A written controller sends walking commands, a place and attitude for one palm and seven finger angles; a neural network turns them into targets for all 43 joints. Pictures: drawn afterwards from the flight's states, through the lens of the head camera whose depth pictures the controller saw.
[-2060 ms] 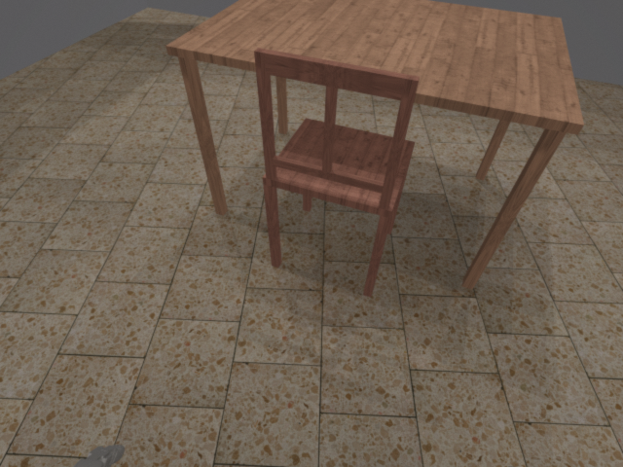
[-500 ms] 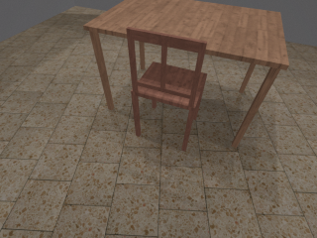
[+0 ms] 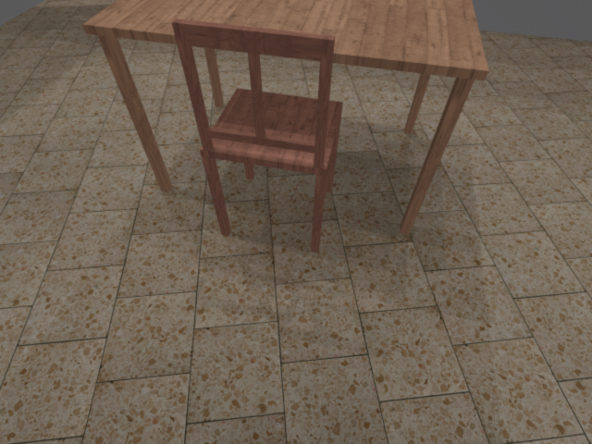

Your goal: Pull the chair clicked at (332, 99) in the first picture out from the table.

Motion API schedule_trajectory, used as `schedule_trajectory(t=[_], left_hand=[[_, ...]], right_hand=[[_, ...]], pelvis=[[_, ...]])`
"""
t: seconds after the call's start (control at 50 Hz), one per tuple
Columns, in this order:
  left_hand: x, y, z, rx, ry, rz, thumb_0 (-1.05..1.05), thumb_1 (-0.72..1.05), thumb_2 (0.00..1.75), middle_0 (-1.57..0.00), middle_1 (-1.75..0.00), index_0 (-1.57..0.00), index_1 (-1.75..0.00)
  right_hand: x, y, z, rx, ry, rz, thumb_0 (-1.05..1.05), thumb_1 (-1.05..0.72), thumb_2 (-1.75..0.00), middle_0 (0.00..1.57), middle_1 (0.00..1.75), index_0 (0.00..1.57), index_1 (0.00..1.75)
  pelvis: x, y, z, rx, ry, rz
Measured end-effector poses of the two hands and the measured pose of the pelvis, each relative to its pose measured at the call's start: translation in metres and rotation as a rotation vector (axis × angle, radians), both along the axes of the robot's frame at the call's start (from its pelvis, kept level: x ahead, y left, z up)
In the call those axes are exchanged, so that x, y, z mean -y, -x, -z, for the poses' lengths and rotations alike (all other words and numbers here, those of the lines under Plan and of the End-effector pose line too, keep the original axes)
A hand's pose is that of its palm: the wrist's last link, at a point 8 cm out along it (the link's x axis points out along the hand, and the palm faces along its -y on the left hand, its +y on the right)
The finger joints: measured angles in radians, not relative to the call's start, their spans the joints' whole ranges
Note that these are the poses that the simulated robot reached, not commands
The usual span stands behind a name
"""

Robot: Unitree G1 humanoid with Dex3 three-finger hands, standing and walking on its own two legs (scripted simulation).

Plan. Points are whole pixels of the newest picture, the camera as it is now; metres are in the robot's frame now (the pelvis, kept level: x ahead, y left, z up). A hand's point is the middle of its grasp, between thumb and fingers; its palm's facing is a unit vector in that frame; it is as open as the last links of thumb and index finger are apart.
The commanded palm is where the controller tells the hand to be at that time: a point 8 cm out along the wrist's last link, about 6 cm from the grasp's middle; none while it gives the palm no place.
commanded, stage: turn to face it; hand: left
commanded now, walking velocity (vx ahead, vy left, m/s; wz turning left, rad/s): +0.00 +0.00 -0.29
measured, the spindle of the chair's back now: (257, 97) +0.96 +0.15 -0.08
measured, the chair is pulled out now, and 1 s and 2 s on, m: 0.00 0.00 0.00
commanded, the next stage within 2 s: take the last steps up to it in 0.18 s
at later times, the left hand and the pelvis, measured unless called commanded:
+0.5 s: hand out of the picture +0.05 +0.18 -0.16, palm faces -0.08 -0.97 -0.21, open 7.4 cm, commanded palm none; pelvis +0.00 +0.00 +0.01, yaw -8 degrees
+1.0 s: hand (139, 413) +0.19 +0.26 -0.17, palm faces -0.07 -0.98 -0.18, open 7.4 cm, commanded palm none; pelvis +0.15 +0.07 +0.01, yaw -8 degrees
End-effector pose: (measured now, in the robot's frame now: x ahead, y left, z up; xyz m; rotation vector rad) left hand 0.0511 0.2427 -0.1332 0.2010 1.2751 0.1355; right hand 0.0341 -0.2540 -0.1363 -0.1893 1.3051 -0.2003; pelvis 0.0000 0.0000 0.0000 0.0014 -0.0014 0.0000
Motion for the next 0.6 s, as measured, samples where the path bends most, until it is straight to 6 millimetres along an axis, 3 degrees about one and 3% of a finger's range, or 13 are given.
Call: schedule_trajectory(t=[0.12, 0.24, 0.42, 0.5, 0.6], left_hand=[[-0.01, -0.005, 0.008, 0.009, 0.027, 0.022, 0.01, 0.9, 0.9, -0.21, -0.3, -0.2, -0.3], [-0.017, -0.017, -0.003, 0.017, 0.012, 0.066, 0.01, 0.9, 0.9, -0.2, -0.3, -0.2, -0.3], [0.009, -0.017, -0.005, 0.036, -0.016, 0.123, 0.01, 0.91, 0.9, -0.2, -0.3, -0.2, -0.3], [0.017, 0.003, -0.009, 0.017, 0.011, 0.08, 0.0, 0.91, 0.9, -0.2, -0.3, -0.2, -0.3], [0.016, 0.031, -0.006, -0.088, 0.044, 0.038, 0.0, 0.9, 0.9, -0.2, -0.3, -0.2, -0.3]], right_hand=[[-0.018, 0.034, -0.01, -0.002, 0.023, 0.062, 0.01, -0.91, -0.9, 0.2, 0.3, 0.2, 0.3], [-0.031, 0.059, -0.015, -0.01, 0.004, 0.12, 0.01, -0.91, -0.9, 0.2, 0.3, 0.2, 0.3], [-0.024, 0.082, 0.01, -0.037, -0.072, 0.179, 0.0, -0.91, -0.9, 0.2, 0.3, 0.2, 0.3], [-0.02, 0.075, 0.002, -0.062, -0.081, 0.158, 0.01, -0.91, -0.9, 0.2, 0.3, 0.2, 0.3], [-0.019, 0.041, -0.01, -0.015, -0.062, 0.146, 0.01, -0.91, -0.9, 0.2, 0.3, 0.2, 0.3]], pelvis=[[-0.014, 0.009, -0.001, -0.001, -0.008, 0.046], [-0.016, 0.012, -0.009, 0.0, 0.004, 0.106], [0.002, 0.012, 0.0, 0.002, 0.011, 0.153], [0.002, 0.001, -0.008, 0.006, 0.01, 0.147], [-0.005, -0.02, -0.014, 0.006, 0.009, 0.14]])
